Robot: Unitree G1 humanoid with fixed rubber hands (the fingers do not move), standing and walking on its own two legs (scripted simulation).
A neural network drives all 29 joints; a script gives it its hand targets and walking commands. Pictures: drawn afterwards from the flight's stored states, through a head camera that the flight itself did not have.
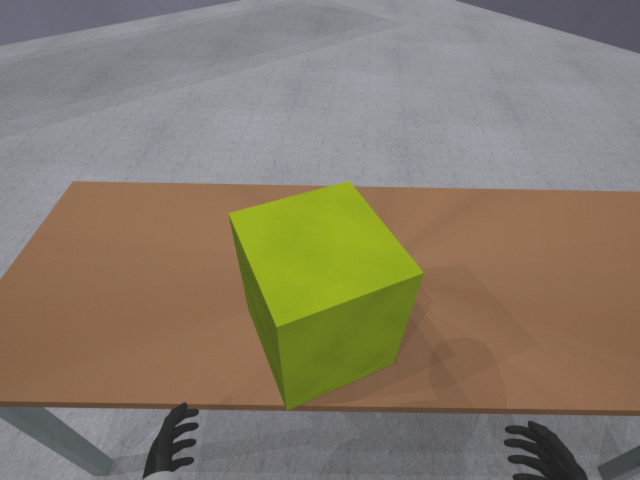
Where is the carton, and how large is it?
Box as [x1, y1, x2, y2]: [228, 181, 423, 409]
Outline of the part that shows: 349,181 228,213 248,309 286,409 291,408 393,363 423,272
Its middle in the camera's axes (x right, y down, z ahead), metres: +0.00 +0.08 +0.62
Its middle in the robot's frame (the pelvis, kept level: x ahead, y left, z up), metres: +0.42 +0.02 -0.03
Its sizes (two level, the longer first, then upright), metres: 0.210 0.200 0.250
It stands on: a table, 0.61 m high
